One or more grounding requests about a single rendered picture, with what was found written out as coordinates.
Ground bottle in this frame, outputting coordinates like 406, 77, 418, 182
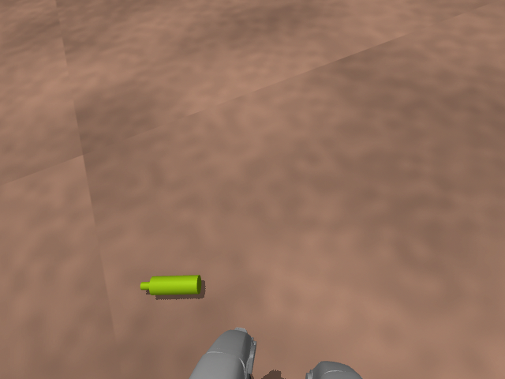
140, 275, 201, 295

